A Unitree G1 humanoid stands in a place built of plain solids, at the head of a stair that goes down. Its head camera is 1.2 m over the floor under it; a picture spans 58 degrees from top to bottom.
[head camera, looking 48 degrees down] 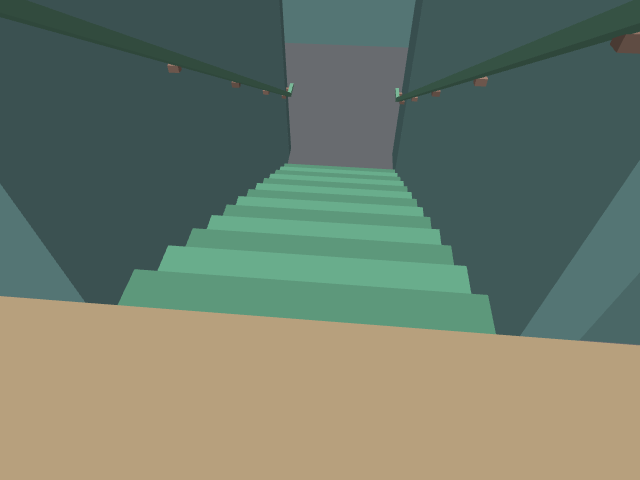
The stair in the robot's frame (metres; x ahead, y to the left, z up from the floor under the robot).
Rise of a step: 0.17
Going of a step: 0.28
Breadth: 1.40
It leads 5 degrees to the right of straight ahead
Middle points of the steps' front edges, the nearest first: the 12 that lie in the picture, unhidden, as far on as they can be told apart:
0.74 0.08 0.00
1.02 0.05 -0.18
1.30 0.03 -0.35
1.58 0.00 -0.52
1.86 -0.02 -0.70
2.14 -0.05 -0.87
2.41 -0.07 -1.04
2.69 -0.10 -1.22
2.97 -0.12 -1.39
3.25 -0.15 -1.56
3.53 -0.17 -1.74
3.81 -0.20 -1.91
